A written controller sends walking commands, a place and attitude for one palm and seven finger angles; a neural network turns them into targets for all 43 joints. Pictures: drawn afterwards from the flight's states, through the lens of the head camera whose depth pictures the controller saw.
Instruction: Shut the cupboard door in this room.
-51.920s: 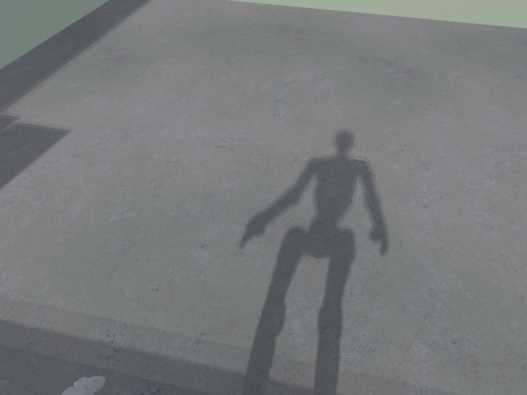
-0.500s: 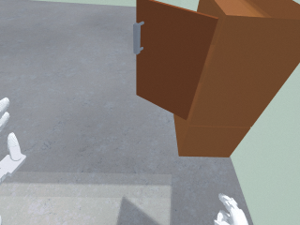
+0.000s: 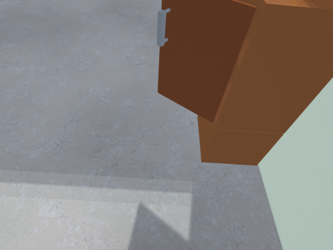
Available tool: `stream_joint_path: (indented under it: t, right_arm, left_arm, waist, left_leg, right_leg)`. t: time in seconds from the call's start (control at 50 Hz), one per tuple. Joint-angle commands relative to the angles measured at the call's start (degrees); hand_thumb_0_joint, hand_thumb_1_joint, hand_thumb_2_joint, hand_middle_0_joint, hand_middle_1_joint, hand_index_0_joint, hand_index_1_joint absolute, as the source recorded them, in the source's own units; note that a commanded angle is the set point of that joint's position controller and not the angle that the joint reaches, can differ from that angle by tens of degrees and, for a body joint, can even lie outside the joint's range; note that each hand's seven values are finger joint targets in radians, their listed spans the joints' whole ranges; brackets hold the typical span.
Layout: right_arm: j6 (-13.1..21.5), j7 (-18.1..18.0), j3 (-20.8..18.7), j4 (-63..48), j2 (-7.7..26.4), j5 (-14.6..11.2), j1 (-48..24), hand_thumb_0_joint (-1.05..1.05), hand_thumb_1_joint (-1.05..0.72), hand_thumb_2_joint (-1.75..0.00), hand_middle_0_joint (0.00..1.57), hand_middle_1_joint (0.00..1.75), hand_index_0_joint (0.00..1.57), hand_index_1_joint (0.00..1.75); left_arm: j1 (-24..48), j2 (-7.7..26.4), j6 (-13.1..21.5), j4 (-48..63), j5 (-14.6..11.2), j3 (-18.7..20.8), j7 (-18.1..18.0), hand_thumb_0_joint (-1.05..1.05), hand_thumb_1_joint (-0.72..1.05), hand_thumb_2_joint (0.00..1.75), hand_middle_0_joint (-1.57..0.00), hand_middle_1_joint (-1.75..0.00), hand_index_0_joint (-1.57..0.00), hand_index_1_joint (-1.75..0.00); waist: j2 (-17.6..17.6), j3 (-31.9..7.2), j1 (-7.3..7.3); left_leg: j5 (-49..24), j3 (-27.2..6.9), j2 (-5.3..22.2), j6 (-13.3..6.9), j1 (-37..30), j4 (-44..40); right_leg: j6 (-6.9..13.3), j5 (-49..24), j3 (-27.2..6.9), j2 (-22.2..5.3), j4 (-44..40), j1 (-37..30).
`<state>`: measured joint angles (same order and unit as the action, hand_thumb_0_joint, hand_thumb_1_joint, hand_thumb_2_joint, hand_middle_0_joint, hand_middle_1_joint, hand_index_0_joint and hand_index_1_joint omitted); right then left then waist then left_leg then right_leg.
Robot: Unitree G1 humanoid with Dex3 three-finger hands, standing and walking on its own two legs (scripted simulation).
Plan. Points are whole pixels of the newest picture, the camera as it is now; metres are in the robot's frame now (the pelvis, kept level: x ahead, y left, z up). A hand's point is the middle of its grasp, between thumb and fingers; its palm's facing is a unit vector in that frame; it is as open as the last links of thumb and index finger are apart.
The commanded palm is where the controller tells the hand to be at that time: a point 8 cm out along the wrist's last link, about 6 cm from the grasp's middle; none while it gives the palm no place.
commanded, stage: let the arm hang, fingers relaxed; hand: left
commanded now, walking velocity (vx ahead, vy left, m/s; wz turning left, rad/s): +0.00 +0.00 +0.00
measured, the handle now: (164, 27) +0.97 +0.07 +0.06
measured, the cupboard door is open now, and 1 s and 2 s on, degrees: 56 56 56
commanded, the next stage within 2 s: look to check the result in 0.68 s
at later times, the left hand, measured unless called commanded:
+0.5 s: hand out of the picture -0.02 +0.16 -0.18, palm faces +0.01 -0.99 -0.16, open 7.3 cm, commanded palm none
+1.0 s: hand out of the picture -0.03 +0.19 -0.17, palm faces -0.01 -0.98 -0.21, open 7.3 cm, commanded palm none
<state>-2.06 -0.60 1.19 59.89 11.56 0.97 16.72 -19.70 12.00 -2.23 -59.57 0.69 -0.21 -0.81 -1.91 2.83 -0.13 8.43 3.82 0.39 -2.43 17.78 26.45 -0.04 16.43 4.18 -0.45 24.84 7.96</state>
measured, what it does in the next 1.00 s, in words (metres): stands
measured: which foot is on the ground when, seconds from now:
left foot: down 0.00-1.00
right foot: down 0.00-1.00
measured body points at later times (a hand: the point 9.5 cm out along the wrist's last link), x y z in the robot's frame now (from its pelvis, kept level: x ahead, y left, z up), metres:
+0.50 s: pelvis +0.00 +0.01 +0.00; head -0.01 +0.01 +0.45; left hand -0.02 +0.21 -0.16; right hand -0.01 -0.21 -0.16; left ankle +0.06 +0.09 -0.74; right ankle -0.03 -0.12 -0.74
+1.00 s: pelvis +0.00 +0.01 +0.00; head +0.01 +0.01 +0.45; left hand -0.02 +0.24 -0.15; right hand -0.02 -0.22 -0.16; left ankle +0.06 +0.09 -0.74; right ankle -0.03 -0.12 -0.74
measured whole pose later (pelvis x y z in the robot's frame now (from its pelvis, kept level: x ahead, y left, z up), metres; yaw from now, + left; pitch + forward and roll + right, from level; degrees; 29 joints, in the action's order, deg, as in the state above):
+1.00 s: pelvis +0.00 +0.01 +0.00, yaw -1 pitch -2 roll +0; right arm -0.4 -1.6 -0.6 65.6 9.7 0.4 16.3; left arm -18.7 10.1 0.0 -66.2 0.9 0.5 -1.6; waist 0.4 2.4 -0.5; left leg 7.2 5.5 -0.4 -2.9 13.8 22.4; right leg -0.7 15.4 2.5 -1.3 22.4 5.3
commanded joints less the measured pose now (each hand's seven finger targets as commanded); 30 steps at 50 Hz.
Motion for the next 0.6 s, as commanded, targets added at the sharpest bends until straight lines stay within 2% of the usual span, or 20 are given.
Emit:
stream_joint_path:
  t: [0.0,0.12,0.18,0.28,0.36,0.44,0.58]
  right_arm:
    - [1.62,-1.09,-2.32,-0.88,6.51,-0.16,0.31,0.00,-0.90,-0.90,0.20,0.30,0.20,0.30]
    - [1.55,-1.43,-2.75,2.33,5.27,-0.37,3.24,0.00,-0.90,-0.90,0.20,0.30,0.20,0.30]
    - [1.42,-1.46,-2.77,3.25,4.22,-0.35,3.84,0.00,-0.90,-0.90,0.20,0.30,0.20,0.30]
    - [1.37,-1.33,-2.80,4.02,2.81,-0.25,4.24,0.00,-0.90,-0.90,0.20,0.30,0.20,0.30]
    - [1.58,-1.28,-2.66,4.08,2.40,-0.27,4.36,0.00,-0.90,-0.90,0.20,0.30,0.20,0.30]
    - [1.60,-1.28,-2.50,4.29,1.39,-0.10,3.99,0.00,-0.90,-0.90,0.20,0.30,0.20,0.30]
    - [1.99,-1.34,-2.54,3.88,1.72,-0.07,4.04,0.00,-0.90,-0.90,0.20,0.30,0.20,0.30]
  left_arm:
    - [-2.65,4.97,2.18,-1.43,-0.06,1.07,-0.50,0.00,0.90,0.90,-0.20,-0.30,-0.20,-0.30]
    - [-5.48,3.53,2.45,-5.51,0.06,0.85,-0.94,0.00,0.90,0.90,-0.20,-0.30,-0.20,-0.30]
    - [-6.06,2.62,2.44,-6.36,0.10,0.84,-1.20,0.00,0.90,0.90,-0.20,-0.30,-0.20,-0.30]
    - [-6.99,1.77,2.33,-6.59,0.27,0.97,-1.46,0.00,0.90,0.90,-0.20,-0.30,-0.20,-0.30]
    - [-6.91,1.61,2.57,-6.24,0.33,1.03,-1.57,0.00,0.90,0.90,-0.20,-0.30,-0.20,-0.30]
    - [-6.01,0.77,2.50,-5.94,0.27,0.98,-1.58,0.00,0.90,0.90,-0.20,-0.30,-0.20,-0.30]
    - [-4.78,1.17,2.63,-5.17,0.24,1.37,-1.52,0.00,0.90,0.90,-0.20,-0.30,-0.20,-0.30]
  waist:
    - [6.31,-1.24,-0.52]
    - [1.31,0.03,-0.63]
    - [-0.07,2.30,-0.78]
    - [0.41,3.06,-0.64]
    - [0.57,2.93,-0.49]
    - [2.22,5.08,-0.48]
    - [2.99,3.43,-0.36]
  left_leg:
    - [6.94,-8.71,5.88,0.42,-5.89,-8.58]
    - [7.14,-7.91,5.96,0.06,-6.80,-8.95]
    - [7.18,-7.53,5.96,0.03,-6.61,-9.07]
    - [8.62,-7.25,5.61,0.08,-5.77,-9.67]
    - [5.90,-6.60,5.27,0.21,-6.13,-8.94]
    - [6.67,-6.59,5.12,0.45,-5.12,-9.52]
    - [5.43,-6.99,5.12,0.56,-4.90,-9.92]
  right_leg:
    - [2.78,0.82,-6.04,-5.07,-7.23,4.28]
    - [2.63,1.73,-5.66,-5.08,-7.65,5.45]
    - [2.61,3.04,-5.68,-5.07,-7.92,7.16]
    - [2.34,4.11,-5.74,-4.96,-7.52,7.91]
    - [2.24,2.41,-5.90,-5.10,-7.60,7.57]
    - [2.03,2.36,-5.91,-5.17,-7.78,8.36]
    - [2.13,0.06,-5.65,-5.06,-7.37,5.78]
